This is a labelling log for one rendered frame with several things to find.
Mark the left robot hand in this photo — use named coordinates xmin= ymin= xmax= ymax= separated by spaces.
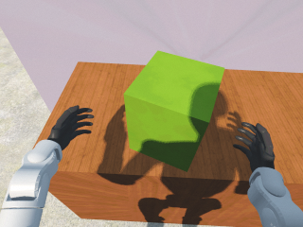
xmin=47 ymin=105 xmax=94 ymax=150

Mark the right robot forearm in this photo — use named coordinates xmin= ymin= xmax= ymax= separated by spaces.
xmin=247 ymin=166 xmax=303 ymax=227

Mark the left robot forearm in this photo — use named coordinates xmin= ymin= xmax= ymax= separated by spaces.
xmin=0 ymin=139 xmax=62 ymax=227

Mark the pedestal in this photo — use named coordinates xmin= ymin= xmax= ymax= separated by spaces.
xmin=33 ymin=61 xmax=303 ymax=227

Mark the right robot hand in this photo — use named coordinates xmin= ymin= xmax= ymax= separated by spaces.
xmin=233 ymin=122 xmax=276 ymax=172

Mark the carton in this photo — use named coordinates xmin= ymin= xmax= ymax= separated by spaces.
xmin=123 ymin=50 xmax=225 ymax=172

